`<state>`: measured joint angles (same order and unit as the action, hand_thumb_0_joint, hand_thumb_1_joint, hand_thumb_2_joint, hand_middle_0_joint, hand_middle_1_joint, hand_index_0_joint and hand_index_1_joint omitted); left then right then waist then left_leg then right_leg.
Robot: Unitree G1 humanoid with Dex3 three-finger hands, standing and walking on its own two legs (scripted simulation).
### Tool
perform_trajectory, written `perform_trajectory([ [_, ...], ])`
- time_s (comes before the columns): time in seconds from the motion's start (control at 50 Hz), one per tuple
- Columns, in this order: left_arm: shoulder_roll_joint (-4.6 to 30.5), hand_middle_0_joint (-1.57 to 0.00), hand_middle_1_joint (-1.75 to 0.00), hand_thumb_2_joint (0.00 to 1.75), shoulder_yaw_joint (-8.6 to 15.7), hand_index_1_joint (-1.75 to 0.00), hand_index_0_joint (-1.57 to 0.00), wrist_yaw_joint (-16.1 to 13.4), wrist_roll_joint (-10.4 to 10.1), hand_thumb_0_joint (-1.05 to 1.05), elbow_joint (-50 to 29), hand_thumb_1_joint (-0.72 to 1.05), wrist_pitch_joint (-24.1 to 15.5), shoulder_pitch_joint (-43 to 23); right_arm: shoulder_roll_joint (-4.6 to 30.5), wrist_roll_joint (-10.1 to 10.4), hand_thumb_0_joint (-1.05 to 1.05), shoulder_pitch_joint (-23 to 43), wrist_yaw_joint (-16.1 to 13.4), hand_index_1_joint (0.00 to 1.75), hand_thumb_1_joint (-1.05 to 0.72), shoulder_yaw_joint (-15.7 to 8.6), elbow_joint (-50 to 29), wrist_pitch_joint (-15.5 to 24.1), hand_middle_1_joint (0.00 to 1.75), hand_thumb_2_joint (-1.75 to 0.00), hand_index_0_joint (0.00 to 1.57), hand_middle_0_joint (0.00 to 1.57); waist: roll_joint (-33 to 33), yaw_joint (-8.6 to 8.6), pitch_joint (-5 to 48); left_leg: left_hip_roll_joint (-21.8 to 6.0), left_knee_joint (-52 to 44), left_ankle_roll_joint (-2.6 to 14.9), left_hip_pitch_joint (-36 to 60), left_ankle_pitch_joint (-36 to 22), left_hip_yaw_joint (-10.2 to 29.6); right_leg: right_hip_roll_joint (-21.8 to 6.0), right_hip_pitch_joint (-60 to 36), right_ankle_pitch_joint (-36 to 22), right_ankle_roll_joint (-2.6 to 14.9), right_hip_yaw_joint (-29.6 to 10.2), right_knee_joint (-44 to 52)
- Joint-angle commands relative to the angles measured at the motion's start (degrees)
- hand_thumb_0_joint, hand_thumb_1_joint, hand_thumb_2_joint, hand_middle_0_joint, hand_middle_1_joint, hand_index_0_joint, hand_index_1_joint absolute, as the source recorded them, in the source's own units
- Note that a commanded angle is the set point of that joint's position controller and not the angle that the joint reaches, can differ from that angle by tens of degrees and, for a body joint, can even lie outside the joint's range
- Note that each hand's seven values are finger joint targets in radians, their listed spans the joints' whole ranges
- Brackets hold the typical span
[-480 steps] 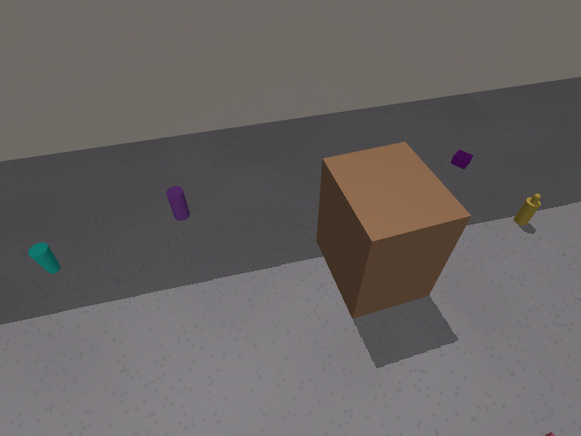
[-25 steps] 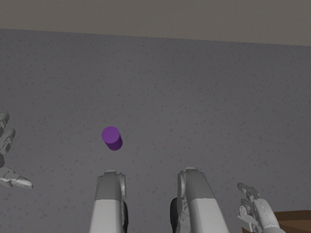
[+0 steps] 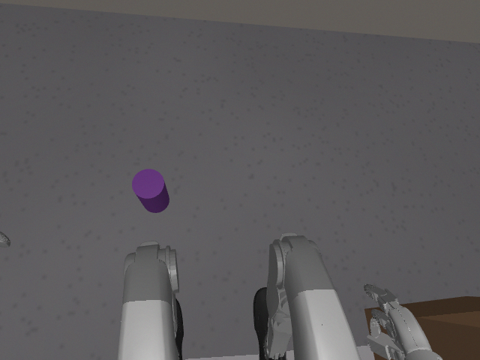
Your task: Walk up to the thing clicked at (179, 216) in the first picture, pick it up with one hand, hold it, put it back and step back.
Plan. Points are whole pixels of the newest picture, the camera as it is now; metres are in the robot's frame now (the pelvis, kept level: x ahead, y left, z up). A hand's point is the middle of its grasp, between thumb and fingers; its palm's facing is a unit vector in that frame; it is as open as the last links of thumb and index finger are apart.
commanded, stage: go down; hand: left
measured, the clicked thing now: (152, 192) +0.47 +0.17 -0.36
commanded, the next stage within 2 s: approach in 0.86 s
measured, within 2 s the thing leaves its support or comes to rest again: neither
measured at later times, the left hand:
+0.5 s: hand out of the picture +0.40 +0.36 -0.05, palm faces +0.02 -0.99 -0.12, open 17.5 cm
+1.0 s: hand out of the picture +0.42 +0.36 -0.06, palm faces +0.01 -0.99 -0.11, open 17.4 cm
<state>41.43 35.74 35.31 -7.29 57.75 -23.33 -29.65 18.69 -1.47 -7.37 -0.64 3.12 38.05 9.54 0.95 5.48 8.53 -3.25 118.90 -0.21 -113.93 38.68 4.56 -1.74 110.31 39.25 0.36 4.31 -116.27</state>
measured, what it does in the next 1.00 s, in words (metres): lowers itself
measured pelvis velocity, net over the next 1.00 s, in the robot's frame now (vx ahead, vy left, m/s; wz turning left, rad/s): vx -0.01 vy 0.00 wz -0.03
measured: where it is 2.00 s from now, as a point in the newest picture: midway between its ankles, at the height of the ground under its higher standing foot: (221, 352)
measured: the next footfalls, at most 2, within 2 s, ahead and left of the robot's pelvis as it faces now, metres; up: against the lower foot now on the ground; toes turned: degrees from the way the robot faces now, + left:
none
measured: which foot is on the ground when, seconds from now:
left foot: down 0.00-1.00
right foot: down 0.00-1.00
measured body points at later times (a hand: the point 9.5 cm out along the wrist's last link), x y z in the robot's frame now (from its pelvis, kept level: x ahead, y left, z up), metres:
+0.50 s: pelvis +0.00 +0.00 -0.04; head +0.20 +0.06 +0.36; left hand +0.40 +0.41 -0.04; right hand +0.14 -0.28 -0.14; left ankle +0.08 +0.13 -0.40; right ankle +0.09 -0.12 -0.40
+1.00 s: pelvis -0.01 +0.00 -0.06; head +0.20 +0.06 +0.34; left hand +0.41 +0.41 -0.05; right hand +0.12 -0.28 -0.15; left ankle +0.08 +0.13 -0.40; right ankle +0.09 -0.12 -0.40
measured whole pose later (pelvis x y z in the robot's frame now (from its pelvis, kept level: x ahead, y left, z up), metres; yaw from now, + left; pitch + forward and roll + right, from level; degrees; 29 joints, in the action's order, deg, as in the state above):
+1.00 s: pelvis -0.01 +0.00 -0.06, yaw -1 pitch +32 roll -7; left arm 48.6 39.9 40.6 -8.3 61.0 -23.2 -36.9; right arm 20.2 -2.4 -7.6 -0.3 6.4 37.9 8.9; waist 1.3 7.9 5.7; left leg -2.7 129.2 0.0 -123.1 38.8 6.4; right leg -1.8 118.4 39.4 0.1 5.2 -125.7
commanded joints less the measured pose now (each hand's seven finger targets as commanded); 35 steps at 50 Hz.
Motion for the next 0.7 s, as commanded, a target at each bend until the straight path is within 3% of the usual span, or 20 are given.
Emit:
perform_trajectory([
  [0.0,21.5,-0.04,-0.09,0.10,4.8,-0.08,-0.04,0.8,-2.2,0.00,-9.5,-0.55,-3.3,-13.0,12.6,0.0,0.00,-5.8,-0.9,0.30,-0.90,-4.7,-3.7,1.6,0.30,-0.90,0.20,0.20,-10.8,-1.83,32.3,1.4,-14.0,1.73,23.6,-4.5,-1.2,2.0,-14.3,-5.3,2.08,-0.6,12.5],
  [0.08,24.0,-0.04,-0.09,0.10,5.9,-0.09,-0.04,1.6,-2.4,0.00,-10.8,-0.55,-3.4,-14.7,13.3,0.0,0.00,-5.9,-1.0,0.30,-0.90,-4.5,-3.4,1.5,0.30,-0.90,0.20,0.20,-13.2,-2.46,34.3,1.3,-13.3,1.46,25.2,-4.7,-0.8,2.0,-12.2,-5.6,2.32,-0.1,10.5],
  [0.12,22.8,-0.04,-0.09,0.11,5.6,-0.09,-0.04,2.0,-2.7,0.00,-10.6,-0.55,-3.2,-14.7,13.2,-0.1,0.00,-6.4,-1.0,0.30,-0.90,-4.2,-3.0,1.6,0.30,-0.90,0.20,0.20,-12.9,-1.77,35.5,1.5,-12.1,1.45,25.2,-7.7,-1.0,1.9,-13.2,-8.1,2.24,0.1,9.7],
  [0.14,24.9,-0.04,-0.09,0.10,7.5,-0.09,-0.04,1.9,-2.9,0.00,-9.7,-0.56,-3.0,-13.3,13.3,-0.2,0.00,-6.9,-1.1,0.30,-0.90,-4.1,-2.6,1.5,0.30,-0.90,0.20,0.20,-12.0,-2.65,36.2,1.6,-10.9,1.67,24.2,-9.8,-1.8,1.9,-15.0,-9.4,2.04,-0.5,10.0],
  [0.16,24.0,-0.04,-0.09,0.10,6.2,-0.09,-0.04,2.2,-3.1,0.00,-11.2,-0.57,-3.0,-15.2,13.2,-0.1,0.00,-6.5,-1.1,0.30,-0.91,-3.9,-2.8,1.5,0.30,-0.90,0.20,0.20,-12.4,-2.06,35.8,1.6,-10.9,1.65,24.3,-9.9,-1.4,1.9,-13.7,-9.4,2.23,-0.2,9.4],
  [0.22,24.4,-0.04,-0.10,0.10,6.6,-0.10,-0.04,2.8,-2.7,0.00,-10.1,-0.57,-2.5,-14.7,13.5,-0.3,0.00,-7.0,-1.1,0.30,-0.91,-4.1,-2.3,1.4,0.30,-0.91,0.20,0.20,-13.9,-2.14,36.3,1.5,-9.9,1.57,25.9,-12.9,-1.3,1.9,-12.7,-11.5,2.37,0.1,8.2],
  [0.36,23.6,-0.05,-0.10,0.09,5.8,-0.10,-0.04,3.4,-2.7,0.00,-8.7,-0.58,-2.3,-16.2,13.4,-0.4,0.00,-6.7,-0.8,0.30,-0.90,-3.9,-2.8,1.3,0.30,-0.90,0.20,0.20,-11.6,-0.80,32.9,1.6,-9.1,1.85,20.3,-7.1,-1.3,2.1,-11.4,-7.5,2.20,0.4,8.0],
  [0.4,25.2,-0.05,-0.10,0.09,6.7,-0.09,-0.04,3.5,-2.4,0.00,-8.9,-0.57,-2.4,-16.0,13.8,-0.5,0.00,-6.7,-0.9,0.30,-0.90,-3.8,-2.6,1.3,0.30,-0.90,0.20,0.20,-13.1,-1.49,33.2,1.5,-9.2,1.59,21.7,-7.7,-1.1,2.1,-10.2,-7.8,2.39,0.6,7.0],
  [0.42,24.2,-0.05,-0.10,0.09,5.5,-0.09,-0.05,3.8,-2.5,0.00,-9.2,-0.56,-2.4,-17.4,13.8,-0.3,0.00,-6.5,-0.9,0.30,-0.90,-3.9,-2.7,1.3,0.30,-0.90,0.20,0.20,-14.3,-1.18,32.1,1.4,-9.9,1.47,22.4,-6.3,-0.6,2.0,-8.0,-6.8,2.56,0.9,6.7],
  [0.54,25.5,-0.05,-0.10,0.09,6.4,-0.09,-0.05,3.7,-2.8,0.00,-8.6,-0.57,-2.7,-19.2,14.2,-0.5,0.00,-6.8,-0.9,0.30,-0.90,-3.4,-2.7,1.2,0.30,-0.90,0.20,0.20,-13.3,-0.19,31.7,1.6,-8.5,1.69,20.3,-5.3,-0.5,2.0,-8.2,-6.2,2.28,1.1,6.2],
  [0.56,26.6,-0.05,-0.10,0.09,7.0,-0.10,-0.05,3.7,-2.8,0.00,-9.1,-0.57,-2.8,-19.0,14.3,-0.5,0.00,-6.7,-0.9,0.30,-0.90,-3.3,-2.8,1.1,0.30,-0.90,0.20,0.20,-13.3,-0.93,32.6,1.6,-8.3,1.70,20.8,-5.9,-0.6,2.0,-8.5,-6.6,2.33,1.0,6.0],
  [0.6,26.1,-0.05,-0.10,0.10,6.3,-0.10,-0.05,3.9,-2.6,0.00,-8.9,-0.57,-2.9,-19.9,14.1,-0.7,0.00,-6.5,-0.9,0.30,-0.90,-3.1,-2.8,1.2,0.30,-0.90,0.20,0.20,-14.0,-0.56,32.7,1.6,-7.7,1.68,20.9,-6.1,-0.8,2.0,-8.4,-6.7,2.29,0.9,5.8],
  [0.68,27.6,-0.05,-0.10,0.10,7.1,-0.10,-0.04,3.8,-2.3,0.00,-7.8,-0.55,-2.7,-19.6,14.6,-0.7,0.00,-7.0,-0.7,0.30,-0.90,-2.9,-2.9,1.0,0.30,-0.90,0.20,0.20,-14.1,-0.57,31.8,1.5,-7.9,1.58,20.0,-5.9,-0.3,2.1,-7.1,-6.4,2.43,1.4,4.9],
])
